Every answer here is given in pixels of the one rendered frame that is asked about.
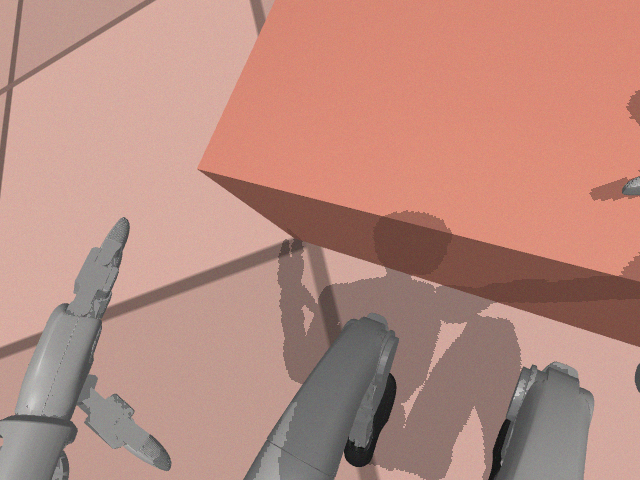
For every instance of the right robot hand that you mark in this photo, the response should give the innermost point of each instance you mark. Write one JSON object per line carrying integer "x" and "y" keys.
{"x": 632, "y": 187}

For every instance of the right robot foot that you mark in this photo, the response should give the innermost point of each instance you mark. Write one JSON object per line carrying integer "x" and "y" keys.
{"x": 496, "y": 465}

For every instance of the left robot foot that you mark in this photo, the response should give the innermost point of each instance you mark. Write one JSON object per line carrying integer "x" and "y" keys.
{"x": 359, "y": 456}

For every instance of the left robot hand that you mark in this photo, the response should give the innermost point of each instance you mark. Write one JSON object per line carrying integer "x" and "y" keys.
{"x": 57, "y": 378}

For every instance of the left robot arm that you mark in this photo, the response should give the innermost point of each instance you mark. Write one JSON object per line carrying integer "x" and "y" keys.
{"x": 33, "y": 447}

